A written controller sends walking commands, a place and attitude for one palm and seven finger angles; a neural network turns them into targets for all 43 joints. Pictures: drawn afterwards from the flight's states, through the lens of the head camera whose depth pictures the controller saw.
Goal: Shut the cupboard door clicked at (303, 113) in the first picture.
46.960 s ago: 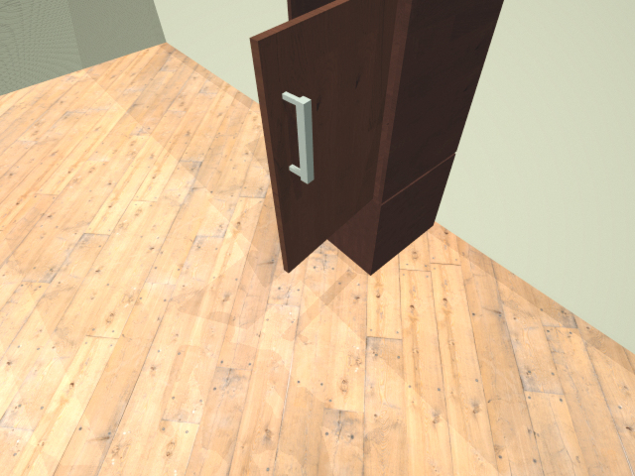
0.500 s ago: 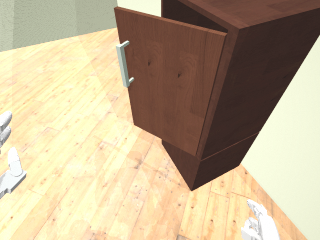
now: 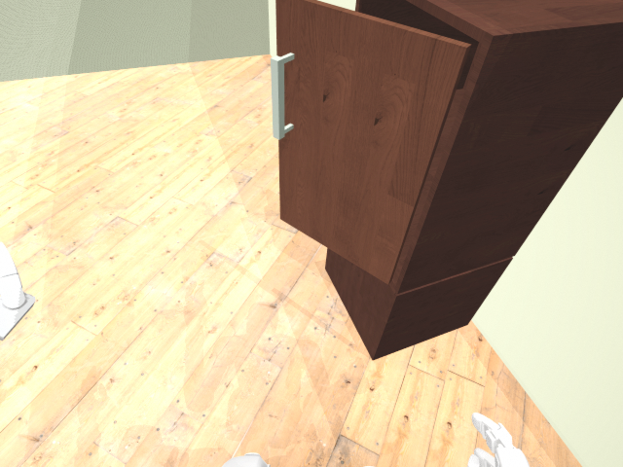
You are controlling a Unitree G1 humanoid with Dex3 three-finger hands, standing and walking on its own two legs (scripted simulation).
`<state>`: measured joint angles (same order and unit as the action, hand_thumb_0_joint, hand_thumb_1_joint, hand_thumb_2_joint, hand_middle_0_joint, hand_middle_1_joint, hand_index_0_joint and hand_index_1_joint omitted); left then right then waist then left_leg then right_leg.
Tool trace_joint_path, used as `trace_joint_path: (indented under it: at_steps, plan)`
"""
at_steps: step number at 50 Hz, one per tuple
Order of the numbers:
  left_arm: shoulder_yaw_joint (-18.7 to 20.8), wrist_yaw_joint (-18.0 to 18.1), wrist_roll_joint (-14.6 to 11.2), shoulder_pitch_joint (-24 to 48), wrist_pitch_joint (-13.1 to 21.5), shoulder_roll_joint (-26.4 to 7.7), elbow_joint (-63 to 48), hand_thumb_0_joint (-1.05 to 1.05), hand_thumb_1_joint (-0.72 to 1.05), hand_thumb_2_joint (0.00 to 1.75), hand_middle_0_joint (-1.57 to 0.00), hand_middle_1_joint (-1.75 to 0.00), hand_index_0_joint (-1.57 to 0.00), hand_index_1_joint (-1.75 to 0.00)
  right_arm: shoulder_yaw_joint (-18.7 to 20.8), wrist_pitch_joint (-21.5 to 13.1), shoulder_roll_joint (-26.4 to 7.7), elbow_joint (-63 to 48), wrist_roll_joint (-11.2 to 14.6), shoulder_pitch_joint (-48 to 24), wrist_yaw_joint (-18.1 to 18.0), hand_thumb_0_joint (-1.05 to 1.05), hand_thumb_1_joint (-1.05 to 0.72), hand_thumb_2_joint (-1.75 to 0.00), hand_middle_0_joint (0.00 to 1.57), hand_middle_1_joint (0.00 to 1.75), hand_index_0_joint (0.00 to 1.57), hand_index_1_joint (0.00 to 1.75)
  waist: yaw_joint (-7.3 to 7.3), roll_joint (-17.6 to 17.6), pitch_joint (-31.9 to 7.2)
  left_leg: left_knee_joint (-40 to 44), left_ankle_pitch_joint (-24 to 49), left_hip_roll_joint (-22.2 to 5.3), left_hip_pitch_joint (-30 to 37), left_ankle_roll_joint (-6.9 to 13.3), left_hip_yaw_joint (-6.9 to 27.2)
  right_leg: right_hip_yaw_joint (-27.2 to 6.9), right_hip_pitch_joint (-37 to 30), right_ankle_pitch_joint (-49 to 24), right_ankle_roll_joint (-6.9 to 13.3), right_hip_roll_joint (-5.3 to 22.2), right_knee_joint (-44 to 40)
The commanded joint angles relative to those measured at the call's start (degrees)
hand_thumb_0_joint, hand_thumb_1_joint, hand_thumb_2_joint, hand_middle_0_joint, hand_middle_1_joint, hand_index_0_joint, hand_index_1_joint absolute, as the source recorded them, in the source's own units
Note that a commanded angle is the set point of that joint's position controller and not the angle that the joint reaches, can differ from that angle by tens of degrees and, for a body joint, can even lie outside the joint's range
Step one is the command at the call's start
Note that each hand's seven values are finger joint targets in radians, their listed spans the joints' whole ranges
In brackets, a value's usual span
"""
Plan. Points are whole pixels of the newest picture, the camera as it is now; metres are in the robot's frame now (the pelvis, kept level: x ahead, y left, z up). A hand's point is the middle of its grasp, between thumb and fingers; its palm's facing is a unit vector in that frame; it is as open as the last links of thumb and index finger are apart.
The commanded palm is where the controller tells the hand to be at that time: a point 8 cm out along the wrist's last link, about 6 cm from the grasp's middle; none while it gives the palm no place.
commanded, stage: step back with the hand held close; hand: left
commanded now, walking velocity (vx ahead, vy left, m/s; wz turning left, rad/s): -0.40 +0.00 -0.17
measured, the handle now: (283, 97) +0.80 +0.09 +0.09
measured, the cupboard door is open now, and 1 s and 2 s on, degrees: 31 31 31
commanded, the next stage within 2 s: stop stepping back and stand still in 0.34 s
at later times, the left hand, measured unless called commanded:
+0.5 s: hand (3, 422) +0.12 +0.22 +0.20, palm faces +0.37 -0.84 -0.39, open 7.4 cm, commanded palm +0.05 +0.27 +0.21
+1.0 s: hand out of the picture +0.03 +0.24 +0.19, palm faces +0.34 -0.84 -0.42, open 7.4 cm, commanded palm -0.02 +0.29 +0.21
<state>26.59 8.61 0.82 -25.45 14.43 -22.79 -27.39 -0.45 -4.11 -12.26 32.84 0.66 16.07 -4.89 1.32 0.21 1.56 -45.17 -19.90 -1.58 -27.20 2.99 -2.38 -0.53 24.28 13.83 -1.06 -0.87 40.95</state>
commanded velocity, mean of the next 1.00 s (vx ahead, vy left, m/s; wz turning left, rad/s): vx -0.06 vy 0.01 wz -0.06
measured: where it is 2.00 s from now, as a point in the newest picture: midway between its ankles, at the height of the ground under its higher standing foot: outside the picture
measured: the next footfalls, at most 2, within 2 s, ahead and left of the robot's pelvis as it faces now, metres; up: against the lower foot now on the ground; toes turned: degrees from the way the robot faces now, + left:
right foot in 0.42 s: -0.20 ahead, -0.07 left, +0.00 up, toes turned -10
left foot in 0.66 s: -0.07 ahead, +0.09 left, +0.00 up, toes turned -6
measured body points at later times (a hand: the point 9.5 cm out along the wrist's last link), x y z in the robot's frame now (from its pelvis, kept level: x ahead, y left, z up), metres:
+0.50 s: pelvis -0.13 -0.01 +0.01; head -0.10 +0.00 +0.46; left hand +0.09 +0.27 +0.22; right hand +0.04 -0.23 -0.07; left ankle +0.03 +0.11 -0.70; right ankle -0.20 -0.11 -0.71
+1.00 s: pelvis -0.20 +0.01 +0.03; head -0.22 +0.02 +0.48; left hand +0.01 +0.29 +0.22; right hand -0.10 -0.24 -0.06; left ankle -0.11 +0.10 -0.70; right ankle -0.24 -0.07 -0.71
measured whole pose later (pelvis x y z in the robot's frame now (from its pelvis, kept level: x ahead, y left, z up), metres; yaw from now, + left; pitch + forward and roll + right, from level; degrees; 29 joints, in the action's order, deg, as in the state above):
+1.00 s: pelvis -0.20 +0.01 +0.03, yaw -8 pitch +0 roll +0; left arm 23.0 10.4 -1.4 -31.0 9.5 -21.9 -26.4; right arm -1.4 -5.5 -10.3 36.2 -0.8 16.0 -4.6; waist 1.8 0.6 -3.3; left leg -29.4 -13.8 0.4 -21.4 1.5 -3.4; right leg 2.7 10.6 17.0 3.3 -2.7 27.2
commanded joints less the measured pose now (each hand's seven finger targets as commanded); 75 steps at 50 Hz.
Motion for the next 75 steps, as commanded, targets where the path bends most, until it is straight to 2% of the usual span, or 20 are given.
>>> trace_joint_path:
  at_steps: [1,5,7,9,11,19,21,23,26,28,31,36,40,45,48,50,54,61,65,75]
  plan:
    - [7.74,1.73,-2.32,-1.29,3.67,-12.82,-11.09,0.0,0.9,0.9,-0.2,-0.3,-0.2,-0.3,3.4,-3.13,-5.52,-6.76,-0.63,-6.45,1.33,0.0,-0.9,-0.9,0.2,0.3,0.2,0.3,-0.71,9.16,-3.02,-3.95,-11.38,1.71,-2.59,-3.19,1.43,-27.7,4.25,14.8,9.54,15.86,-24.0]
    - [5.7,2.49,-2.55,3.06,2.63,-12.7,-11.51,0.0,0.9,0.9,-0.2,-0.3,-0.2,-0.3,3.08,-2.19,-5.24,-5.9,-0.49,-6.69,1.68,0.0,-0.9,-0.9,0.2,0.3,0.2,0.3,0.0,13.5,-6.2,-1.51,-6.0,0.89,7.94,-2.98,1.76,-18.24,7.32,8.47,7.82,15.32,-23.18]
    - [4.82,2.43,-2.9,3.72,2.57,-12.16,-11.25,0.0,0.9,0.9,-0.2,-0.3,-0.2,-0.3,3.19,-2.23,-6.98,-5.65,-0.13,-7.22,0.71,0.0,-0.9,-0.9,0.2,0.3,0.2,0.3,0.42,3.18,-3.5,15.63,-5.03,-1.16,10.53,-1.32,4.45,-9.65,10.13,8.93,3.22,7.65,-14.11]
    - [6.48,3.07,-2.29,2.83,3.61,-11.01,-13.44,0.0,0.9,0.9,-0.2,-0.3,-0.2,-0.3,3.56,-3.47,-8.94,-6.67,-0.86,-8.9,-0.66,0.0,-0.9,-0.9,0.2,0.3,0.2,0.3,-0.69,-20.87,-4.6,33.61,-14.05,-19.66,-11.42,6.24,22.96,-0.36,-6.12,7.98,-1.14,-3.52,15.58]
    - [8.89,3.02,-2.94,3.5,3.89,-13.08,-14.02,0.0,0.9,0.9,-0.2,-0.3,-0.2,-0.3,4.75,-4.89,-6.73,-5.15,-1.19,-7.56,-0.19,0.0,-0.9,-0.9,0.2,0.3,0.2,0.3,-0.83,-13.18,-10.47,32.58,-8.93,-21.83,-7.48,7.73,19.11,-3.66,-5.78,12.9,-0.66,-2.81,29.26]
    - [2.44,1.28,-3.91,2.72,2.6,-8.57,-15.22,0.0,0.9,0.9,-0.2,-0.3,-0.2,-0.3,3.27,-7.25,-6.34,-3.57,-0.97,-9.84,1.79,0.0,-0.9,-0.9,0.2,0.3,0.2,0.3,-1.24,-14.03,-6.31,28.04,-5.22,-14.11,3.08,0.6,7.12,3.86,-9.16,10.7,0.27,-2.3,-9.55]
    - [3.35,0.99,-3.45,3.84,2.95,-10.72,-14.4,0.0,0.9,0.9,-0.2,-0.3,-0.2,-0.3,3.29,-7.04,-5.69,-2.62,-1.27,-9.33,2.01,0.0,-0.9,-0.9,0.2,0.3,0.2,0.3,-0.99,-5.79,-6.28,18.9,-1.87,-8.97,7.63,-2.81,2.51,-2.99,-4.67,3.88,3.05,3.02,-21.6]
    - [6.13,1.87,-3.37,5.24,3.22,-15.87,-13.18,0.0,0.9,0.9,-0.2,-0.3,-0.2,-0.3,2.74,-6.34,-3.74,-2.6,-1.03,-9.76,1.19,0.0,-0.9,-0.9,0.2,0.3,0.2,0.3,-0.9,7.34,-9.06,4.31,-0.35,-1.45,9.97,-6.12,-3.39,-14.74,-1.24,-16.15,7.32,15.86,-24.69]
    - [8.26,2.57,-2.43,-4.21,1.4,-15.73,-11.29,0.0,0.9,0.9,-0.2,-0.3,-0.2,-0.3,2.15,-4.05,-3.88,-5.31,0.61,-9.89,0.82,0.0,-0.9,-0.9,0.2,0.3,0.2,0.3,-2.52,9.31,-16.0,-5.81,-4.0,1.02,-5.7,-4.04,1.14,-13.47,-21.91,-51.9,5.19,17.64,-12.17]
    - [8.95,2.78,-2.82,-8.02,-0.13,-15.04,-12.0,0.0,0.9,0.9,-0.2,-0.3,-0.2,-0.3,1.18,-2.29,-3.41,-6.39,0.36,-8.95,0.53,0.0,-0.9,-0.9,0.2,0.3,0.2,0.3,-1.43,3.97,-15.36,1.24,-0.49,0.72,-3.27,-3.83,0.94,-10.06,-22.48,-44.79,8.48,16.18,-10.73]
    - [7.38,3.3,-3.52,-7.47,-1.08,-13.43,-10.85,0.0,0.9,0.9,-0.2,-0.3,-0.2,-0.3,1.25,-1.69,-4.82,-6.09,0.15,-8.11,0.08,0.0,-0.9,-0.9,0.2,0.3,0.2,0.3,0.06,2.31,-10.95,14.84,11.53,1.85,9.68,-2.87,-1.47,-6.31,-13.35,-29.54,4.98,11.07,-13.0]
    - [6.39,3.0,-3.64,-7.9,-0.67,-12.6,-7.61,0.0,0.9,0.9,-0.2,-0.3,-0.2,-0.3,2.67,-2.79,-7.85,-6.11,0.32,-7.18,-0.55,0.0,-0.9,-0.9,0.2,0.3,0.2,0.3,0.04,-4.6,-6.84,22.59,16.62,-5.62,13.27,-0.45,7.57,-4.07,-9.14,-6.21,1.98,3.39,-14.56]
    - [3.24,2.87,-2.05,-0.84,0.22,-10.43,-11.39,0.0,0.9,0.9,-0.2,-0.3,-0.2,-0.3,2.35,-4.27,-7.92,-5.6,-0.47,-7.57,-0.79,0.0,-0.9,-0.9,0.2,0.3,0.2,0.3,-0.12,-13.89,-1.32,38.71,-21.61,-10.8,0.68,-0.14,16.23,1.79,-13.39,6.62,0.62,-1.11,-7.54]
    - [2.37,2.82,-1.63,-0.66,-0.73,-9.98,-11.88,0.0,0.9,0.9,-0.2,-0.3,-0.2,-0.3,2.62,-5.03,-7.36,-5.4,-1.3,-6.99,-0.67,0.0,-0.9,-0.9,0.2,0.3,0.2,0.3,-0.34,-11.05,-3.73,35.67,-20.39,-7.72,0.51,-1.37,10.85,4.12,-18.39,9.2,2.46,-1.8,-13.29]
    - [3.74,2.71,-2.37,-2.47,-1.15,-11.15,-11.42,0.0,0.9,0.9,-0.2,-0.3,-0.2,-0.3,2.56,-3.91,-6.45,-5.35,-1.73,-7.07,-0.11,0.0,-0.9,-0.9,0.2,0.3,0.2,0.3,0.01,-3.98,-6.18,21.51,-10.42,-2.75,2.09,-2.25,5.87,-5.18,-16.76,12.98,6.71,4.66,-20.83]
    - [5.28,2.84,-2.91,-2.95,-1.25,-12.5,-9.73,0.0,0.9,0.9,-0.2,-0.3,-0.2,-0.3,3.02,-2.72,-6.24,-4.72,-1.51,-7.07,0.53,0.0,-0.9,-0.9,0.2,0.3,0.2,0.3,-0.84,7.51,-5.99,2.96,-1.94,0.46,-1.94,-2.89,1.8,-23.31,-13.9,21.31,12.09,16.1,-29.3]
    - [3.53,2.83,-3.06,-1.61,-0.6,-10.78,-5.75,0.0,0.9,0.9,-0.2,-0.3,-0.2,-0.3,2.77,-2.1,-6.44,-3.97,-0.98,-6.63,0.87,0.0,-0.9,-0.9,0.2,0.3,0.2,0.3,-0.4,5.8,-1.44,-8.81,-1.0,-1.03,-10.44,-3.71,3.73,-19.82,-15.54,8.39,14.27,18.37,-27.78]
    - [-0.31,3.02,-1.96,6.23,-0.16,-9.73,-7.47,0.0,0.9,0.9,-0.2,-0.3,-0.2,-0.3,2.29,-3.78,-5.89,-3.76,-1.17,-7.96,-0.64,0.0,-0.9,-0.9,0.2,0.3,0.2,0.3,-0.96,2.06,0.55,15.77,4.51,0.35,15.72,-1.72,-3.19,-7.08,-2.02,11.67,7.61,10.05,-23.07]
    - [3.49,3.1,-2.61,2.49,0.83,-11.75,-12.99,0.0,0.9,0.9,-0.2,-0.3,-0.2,-0.3,2.74,-4.41,-7.23,-5.42,-0.21,-7.76,-0.63,0.0,-0.9,-0.9,0.2,0.3,0.2,0.3,-1.59,-8.93,-5.9,22.99,15.27,-10.95,19.68,2.71,11.28,0.74,-5.07,-0.54,0.55,1.33,-8.28]
    - [4.44,2.18,-3.58,-5.37,0.26,-10.05,-10.2,0.0,0.9,0.9,-0.2,-0.3,-0.2,-0.3,2.05,-4.16,-5.64,-5.21,-0.12,-7.0,0.7,0.0,-0.9,-0.9,0.2,0.3,0.2,0.3,-0.62,-3.9,-10.44,18.53,18.05,-4.6,14.52,-2.23,1.34,-2.74,-14.52,-14.67,2.19,4.07,-15.31]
